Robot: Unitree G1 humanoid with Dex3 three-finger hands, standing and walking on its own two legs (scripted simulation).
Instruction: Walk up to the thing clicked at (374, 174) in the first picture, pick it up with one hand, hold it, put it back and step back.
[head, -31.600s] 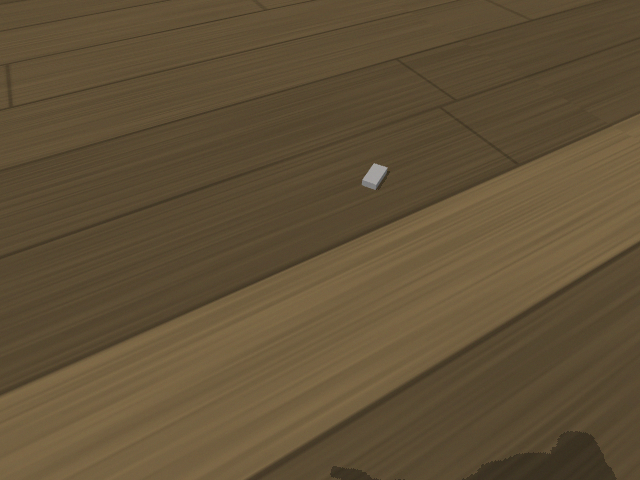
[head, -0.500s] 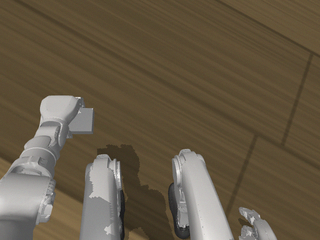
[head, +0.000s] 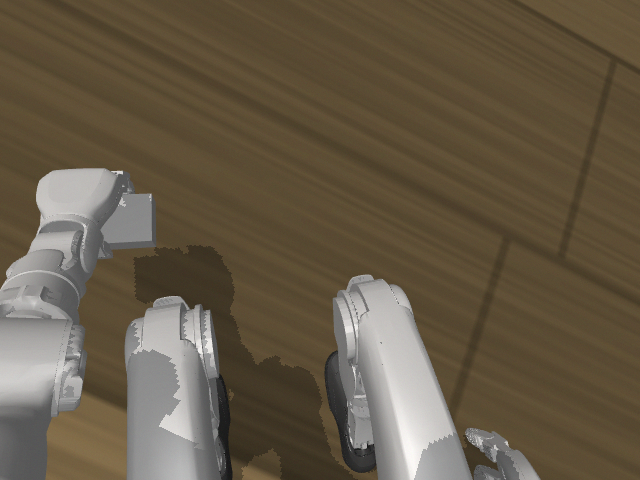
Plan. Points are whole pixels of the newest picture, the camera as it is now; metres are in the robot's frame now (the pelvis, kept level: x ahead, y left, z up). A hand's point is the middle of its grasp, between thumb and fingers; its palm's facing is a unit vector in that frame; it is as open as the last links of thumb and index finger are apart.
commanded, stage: crouch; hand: left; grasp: from above
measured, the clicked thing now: (101, 222) +0.44 +0.26 -0.21
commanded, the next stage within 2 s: lower in 0.34 s
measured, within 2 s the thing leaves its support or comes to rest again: rests again in 1.42 s
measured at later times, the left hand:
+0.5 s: hand (105, 226) +0.44 +0.26 -0.22, palm faces -0.47 -0.02 -0.88, open 9.7 cm
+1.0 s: hand (121, 232) +0.45 +0.25 -0.28, palm faces -0.48 -0.04 -0.88, open 9.7 cm
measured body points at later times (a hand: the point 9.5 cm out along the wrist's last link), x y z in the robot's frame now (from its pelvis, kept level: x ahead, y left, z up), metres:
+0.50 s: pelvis +0.00 +0.00 -0.04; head +0.23 +0.06 +0.34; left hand +0.46 +0.26 -0.17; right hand +0.05 -0.27 -0.15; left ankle +0.08 +0.13 -0.33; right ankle +0.09 -0.12 -0.33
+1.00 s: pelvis +0.00 +0.00 -0.06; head +0.26 +0.07 +0.30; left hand +0.47 +0.25 -0.23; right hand +0.04 -0.27 -0.16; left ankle +0.08 +0.13 -0.33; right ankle +0.09 -0.12 -0.33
